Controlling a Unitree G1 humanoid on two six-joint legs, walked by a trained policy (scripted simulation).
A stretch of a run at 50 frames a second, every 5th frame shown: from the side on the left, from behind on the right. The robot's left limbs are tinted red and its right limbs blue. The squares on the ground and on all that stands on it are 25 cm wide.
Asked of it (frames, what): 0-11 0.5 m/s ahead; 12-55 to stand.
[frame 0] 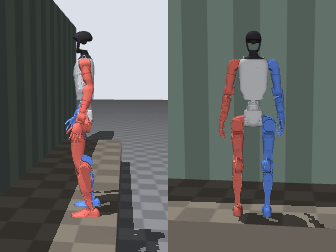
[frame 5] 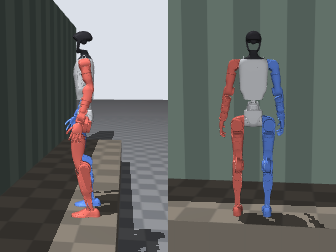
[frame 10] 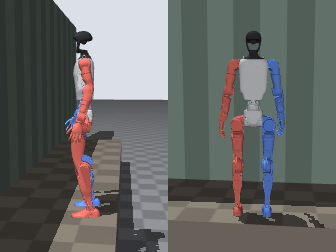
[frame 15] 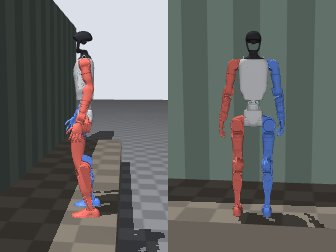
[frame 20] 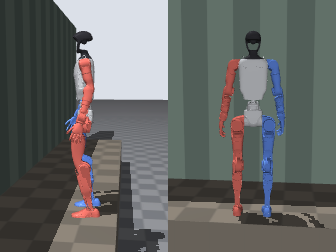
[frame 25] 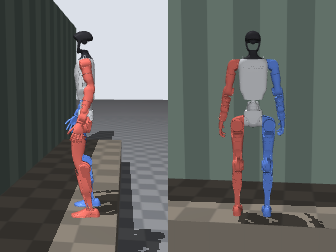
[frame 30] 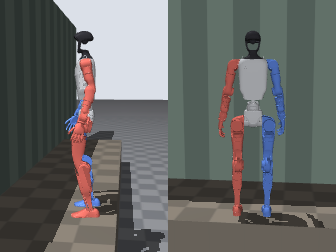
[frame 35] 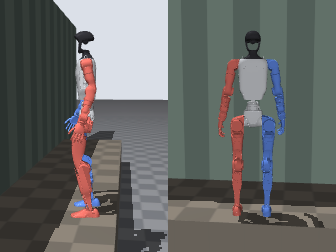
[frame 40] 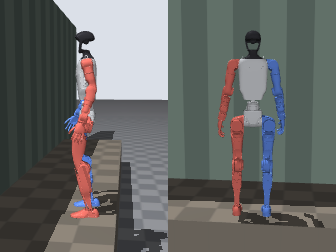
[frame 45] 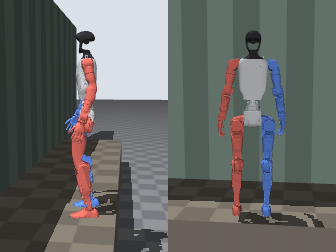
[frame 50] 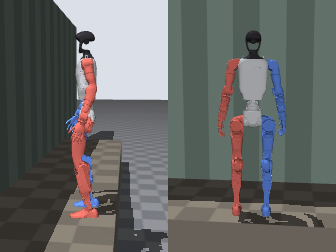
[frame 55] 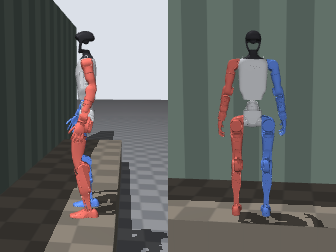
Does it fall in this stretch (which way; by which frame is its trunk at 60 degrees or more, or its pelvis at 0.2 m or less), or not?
no
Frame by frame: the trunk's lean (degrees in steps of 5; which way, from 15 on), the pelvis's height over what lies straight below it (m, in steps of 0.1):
0: 0, 0.8
5: 0, 0.8
10: 0, 0.8
15: 0, 0.8
20: 0, 0.8
25: 0, 0.8
30: 0, 0.8
35: 0, 0.8
40: 0, 0.8
45: 0, 0.8
50: 0, 0.8
55: 0, 0.8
